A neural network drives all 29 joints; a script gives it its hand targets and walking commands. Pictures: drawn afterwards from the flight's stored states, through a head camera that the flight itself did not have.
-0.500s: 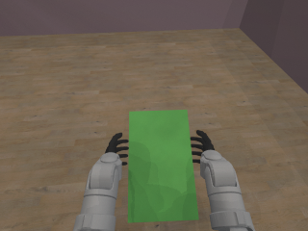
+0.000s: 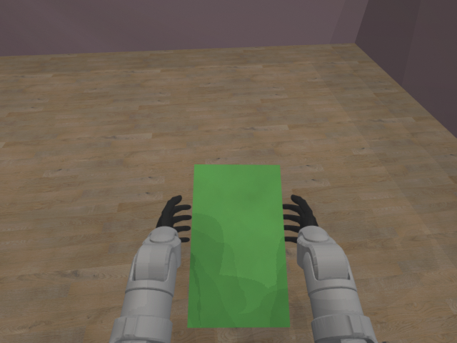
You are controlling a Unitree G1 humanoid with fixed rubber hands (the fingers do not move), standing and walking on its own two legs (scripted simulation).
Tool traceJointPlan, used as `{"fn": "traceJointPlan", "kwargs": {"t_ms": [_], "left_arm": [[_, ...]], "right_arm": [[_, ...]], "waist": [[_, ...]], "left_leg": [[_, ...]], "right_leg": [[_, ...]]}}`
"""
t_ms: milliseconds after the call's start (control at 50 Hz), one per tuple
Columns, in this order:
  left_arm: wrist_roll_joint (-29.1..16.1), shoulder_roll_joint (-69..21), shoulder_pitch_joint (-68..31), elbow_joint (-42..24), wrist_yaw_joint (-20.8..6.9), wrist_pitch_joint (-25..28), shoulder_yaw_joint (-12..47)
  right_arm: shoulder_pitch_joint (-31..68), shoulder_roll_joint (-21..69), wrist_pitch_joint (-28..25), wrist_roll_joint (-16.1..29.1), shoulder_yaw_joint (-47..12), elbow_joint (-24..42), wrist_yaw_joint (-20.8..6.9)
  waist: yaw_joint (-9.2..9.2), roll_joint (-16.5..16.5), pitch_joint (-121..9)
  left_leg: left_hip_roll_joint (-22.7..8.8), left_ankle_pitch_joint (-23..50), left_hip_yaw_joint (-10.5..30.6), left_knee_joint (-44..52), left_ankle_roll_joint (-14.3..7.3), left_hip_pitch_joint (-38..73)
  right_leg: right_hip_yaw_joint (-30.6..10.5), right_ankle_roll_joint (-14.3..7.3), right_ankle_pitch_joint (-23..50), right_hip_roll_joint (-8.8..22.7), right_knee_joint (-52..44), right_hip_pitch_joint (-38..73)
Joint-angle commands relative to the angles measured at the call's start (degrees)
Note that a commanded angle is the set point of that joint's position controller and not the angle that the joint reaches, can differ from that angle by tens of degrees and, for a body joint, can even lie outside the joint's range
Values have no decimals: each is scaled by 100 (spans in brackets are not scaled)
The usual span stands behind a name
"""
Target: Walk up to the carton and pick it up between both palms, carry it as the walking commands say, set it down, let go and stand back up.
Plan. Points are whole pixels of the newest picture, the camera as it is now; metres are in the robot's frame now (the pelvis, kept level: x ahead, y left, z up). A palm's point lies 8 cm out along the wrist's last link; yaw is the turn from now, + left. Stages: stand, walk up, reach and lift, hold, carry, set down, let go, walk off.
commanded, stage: carry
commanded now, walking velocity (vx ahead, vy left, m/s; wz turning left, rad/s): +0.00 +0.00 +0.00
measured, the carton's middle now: (235, 243) +0.34 +0.00 -0.06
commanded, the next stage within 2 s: hold in 0.72 s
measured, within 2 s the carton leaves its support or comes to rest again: neither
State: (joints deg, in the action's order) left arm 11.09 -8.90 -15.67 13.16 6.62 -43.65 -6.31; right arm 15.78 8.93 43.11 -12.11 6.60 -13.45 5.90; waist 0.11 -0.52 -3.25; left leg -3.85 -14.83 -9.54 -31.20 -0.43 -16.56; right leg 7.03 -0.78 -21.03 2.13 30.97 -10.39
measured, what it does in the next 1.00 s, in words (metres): shifts its weight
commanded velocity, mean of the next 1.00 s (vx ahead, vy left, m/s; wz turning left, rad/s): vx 0.00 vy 0.00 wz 0.00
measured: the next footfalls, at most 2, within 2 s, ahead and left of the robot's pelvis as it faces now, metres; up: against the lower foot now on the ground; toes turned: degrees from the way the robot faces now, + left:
none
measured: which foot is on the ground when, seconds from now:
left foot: down 0.00-1.00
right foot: down 0.00-1.00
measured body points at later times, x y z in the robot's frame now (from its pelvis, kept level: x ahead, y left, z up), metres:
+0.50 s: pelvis -0.03 +0.01 +0.00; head -0.05 +0.01 +0.45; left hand +0.28 +0.14 +0.03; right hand +0.28 -0.12 +0.03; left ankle +0.02 +0.11 -0.73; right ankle -0.05 -0.10 -0.73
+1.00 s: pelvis -0.05 +0.00 +0.01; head -0.11 +0.02 +0.45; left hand +0.25 +0.13 +0.05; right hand +0.26 -0.13 +0.05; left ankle +0.02 +0.12 -0.73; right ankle -0.05 -0.11 -0.73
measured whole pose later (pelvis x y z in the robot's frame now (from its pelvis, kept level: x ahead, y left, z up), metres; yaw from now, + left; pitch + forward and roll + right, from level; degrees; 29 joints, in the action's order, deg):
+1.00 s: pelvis -0.05 +0.00 +0.01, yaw +1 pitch -7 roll +0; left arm 17.2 -9.5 -18.0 18.1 4.2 -44.5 -7.7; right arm 19.6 10.0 41.3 -15.4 12.0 -22.8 2.5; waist 0.2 -2.8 -0.6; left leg -1.7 -7.6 -5.3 -24.1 -0.7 -9.2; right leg 2.6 -1.1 -15.3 0.3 26.6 -4.1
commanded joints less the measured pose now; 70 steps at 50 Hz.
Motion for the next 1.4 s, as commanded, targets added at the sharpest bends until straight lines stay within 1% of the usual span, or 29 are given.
{"fn": "traceJointPlan", "kwargs": {"t_ms": [0, 100, 220, 700, 720, 740, 760, 780, 800, 820, 840, 880, 940, 1000, 1040, 1060, 1080, 1100, 1120, 1140, 1160, 1180, 1220, 1260, 1300, 1320, 1380], "left_arm": [[-1505, -5603, -2646, -494, -1437, 329, 2940], [-1485, -5682, -2760, -359, -1469, 343, 2930], [-1465, -5784, -2837, -238, -1512, 366, 2937], [-1455, -6072, -2906, -65, -1672, 483, 3082], [-1506, -6405, -2432, -229, -1597, 445, 3092], [-1457, -6401, -2260, -346, -1588, 491, 3252], [-1387, -6356, -2325, -319, -1591, 473, 3243], [-1306, -6334, -2295, -409, -1614, 447, 3256], [-1253, -6379, -2318, -497, -1608, 426, 3235], [-1246, -6378, -2363, -513, -1642, 394, 3318], [-1212, -6372, -2378, -519, -1647, 380, 3326], [-1139, -6299, -2531, -361, -1690, 357, 3225], [-983, -6154, -2966, -26, -1738, 330, 2803], [-829, -6062, -3410, 501, -1787, 318, 2328], [-772, -6012, -3776, 936, -1812, 324, 1982], [-777, -6049, -3875, 1091, -1828, 321, 1856], [-811, -6094, -4120, 1329, -1835, 320, 1763], [-836, -6124, -4289, 1516, -1845, 322, 1677], [-845, -6189, -4355, 1639, -1838, 342, 1599], [-893, -6248, -4617, 1802, -1834, 337, 1546], [-918, -6270, -4807, 1885, -1817, 350, 1472], [-939, -6337, -4898, 1916, -1791, 365, 1449], [-970, -6492, -4969, 1940, -1713, 362, 1505], [-960, -6505, -5002, 1969, -1644, 354, 1482], [-920, -6468, -4994, 1949, -1593, 362, 1416], [-900, -6461, -4944, 1896, -1576, 363, 1399], [-902, -6567, -4719, 1670, -1526, 342, 1495]], "right_arm": [[2522, 5504, -273, 1462, -2904, 369, -1420], [2640, 5567, -296, 1427, -2861, 236, -1447], [2743, 5671, -325, 1412, -2858, 115, -1495], [2896, 5944, -446, 1428, -3000, -15, -1690], [2450, 6143, -423, 1208, -2758, -74, -1675], [2380, 6149, -525, 1323, -2979, 111, -1666], [2505, 6110, -585, 1352, -2976, 110, -1692], [2509, 6156, -605, 1409, -2997, 147, -1717], [2632, 6159, -578, 1448, -3036, 224, -1754], [2573, 6123, -517, 1380, -2862, 161, -1755], [2562, 6111, -490, 1374, -2824, 140, -1771], [2703, 6105, -453, 1314, -2629, -59, -1788], [3148, 6089, -479, 1212, -2308, -593, -1851], [3777, 6052, -561, 1117, -1953, -1101, -1899], [4272, 5972, -638, 1004, -1682, -1526, -1938], [4501, 5953, -660, 980, -1631, -1649, -1962], [4773, 5844, -699, 889, -1422, -1887, -1985], [4993, 5795, -741, 842, -1295, -2052, -2004], [5148, 5809, -757, 840, -1267, -2143, -2022], [5350, 5693, -795, 757, -1046, -2352, -2051], [5484, 5654, -832, 743, -963, -2502, -2079], [5530, 5660, -849, 743, -915, -2596, -2098], [5426, 5622, -840, 705, -789, -2768, -2135], [5349, 5603, -811, 669, -688, -2887, -2176], [5296, 5666, -799, 668, -673, -2953, -2217], [5266, 5739, -797, 697, -723, -2945, -2233], [5143, 5898, -779, 802, -930, -2790, -2270]], "waist": [[19, 52, -1509], [20, 58, -1431], [22, 64, -1452], [28, 83, -1701], [146, -246, -1979], [2, -152, -2039], [-55, -198, -1952], [-57, -13, -1917], [31, 17, -1885], [-75, 18, -1762], [-85, -4, -1709], [-101, -114, -1460], [28, -134, -1080], [172, -112, -669], [313, -94, -477], [451, 14, -462], [385, 0, -455], [389, 24, -458], [458, 71, -461], [330, 42, -462], [330, 76, -466], [321, 138, -500], [189, 276, -572], [165, 228, -657], [230, 49, -774], [308, -10, -847], [484, 13, -1114]], "left_leg": [[-578, 1342, 776, 391, -170, 763], [-574, 1046, 802, 510, -158, 662], [-568, 949, 802, 564, -150, 609], [-583, 1260, 775, 505, -139, 564], [636, 3024, 1392, 512, -119, 1698], [598, 3486, 1474, 506, -68, 2012], [613, 3352, 1513, 519, -44, 2163], [624, 3144, 1526, 566, -48, 2248], [616, 3204, 1491, 619, -51, 2291], [643, 3187, 1446, 652, -54, 2242], [669, 3183, 1429, 654, -50, 2270], [702, 2678, 1407, 667, -45, 2281], [769, 1520, 1328, 644, -33, 2272], [824, 558, 1227, 634, 2, 2206], [833, -58, 1179, 646, 32, 1971], [801, -250, 1170, 693, 37, 1730], [796, -568, 1206, 658, 80, 1740], [782, -824, 1238, 639, 109, 1667], [707, -949, 1282, 724, 96, 1404], [688, -1234, 1344, 680, 145, 1434], [669, -1406, 1386, 662, 170, 1384], [617, -1445, 1419, 703, 174, 1264], [501, -1475, 1484, 851, 197, 1081], [428, -1442, 1522, 949, 175, 955], [451, -1195, 1494, 931, 153, 1055], [474, -969, 1462, 899, 144, 1125], [483, -258, 1415, 864, 156, 1226]], "right_leg": [[-647, -108, 1635, 621, -459, 74], [-679, -109, 1223, 608, -555, -52], [-686, -106, 1070, 610, -597, -105], [-671, -143, 1406, 598, -539, -106], [-1314, -75, 2932, -472, -696, 447], [-1333, -65, 3357, -508, -711, 445], [-1347, -80, 3102, -523, -786, 373], [-1386, -76, 3058, -499, -826, 302], [-1397, -77, 3046, -551, -839, 290], [-1401, -54, 3026, -581, -890, 295], [-1419, -37, 2982, -581, -925, 279], [-1430, -53, 2442, -549, -991, 103], [-1471, -168, 1226, -432, -1089, -296], [-1490, -241, 123, -318, -1196, -697], [-1503, -297, -570, -288, -1216, -788], [-1462, -294, -622, -317, -1158, -643], [-1487, -322, -916, -302, -1130, -766], [-1492, -335, -1092, -294, -1084, -815], [-1440, -305, -969, -346, -992, -641], [-1477, -318, -1187, -321, -944, -780], [-1502, -322, -1260, -294, -886, -844], [-1486, -300, -1128, -307, -806, -761], [-1417, -257, -679, -384, -647, -521], [-1381, -228, -413, -437, -571, -319], [-1400, -226, -307, -421, -614, -334], [-1412, -220, -215, -406, -647, -354], [-1413, -178, 248, -458, -643, -215]]}}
